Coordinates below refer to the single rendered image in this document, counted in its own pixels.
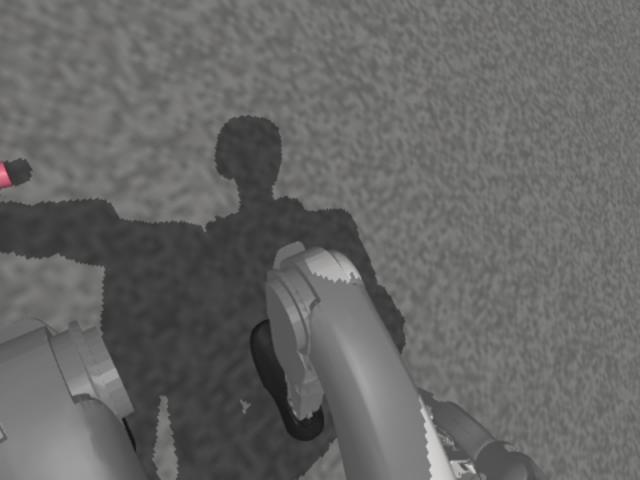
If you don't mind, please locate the right robot hand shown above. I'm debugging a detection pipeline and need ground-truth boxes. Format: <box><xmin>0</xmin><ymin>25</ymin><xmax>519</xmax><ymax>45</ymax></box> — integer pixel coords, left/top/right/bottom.
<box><xmin>417</xmin><ymin>388</ymin><xmax>497</xmax><ymax>478</ymax></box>

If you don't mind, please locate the right robot foot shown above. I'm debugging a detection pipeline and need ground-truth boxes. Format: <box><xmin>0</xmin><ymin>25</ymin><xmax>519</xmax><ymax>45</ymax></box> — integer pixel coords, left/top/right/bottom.
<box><xmin>250</xmin><ymin>319</ymin><xmax>324</xmax><ymax>441</ymax></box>

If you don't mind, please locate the right robot arm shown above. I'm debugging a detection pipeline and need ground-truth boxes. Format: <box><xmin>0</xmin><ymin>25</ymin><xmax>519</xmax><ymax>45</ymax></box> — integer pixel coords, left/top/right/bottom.
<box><xmin>474</xmin><ymin>441</ymin><xmax>548</xmax><ymax>480</ymax></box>

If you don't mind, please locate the bottle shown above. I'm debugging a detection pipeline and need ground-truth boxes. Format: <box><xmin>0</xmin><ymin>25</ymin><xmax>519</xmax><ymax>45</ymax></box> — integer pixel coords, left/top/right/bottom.
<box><xmin>0</xmin><ymin>161</ymin><xmax>13</xmax><ymax>189</ymax></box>

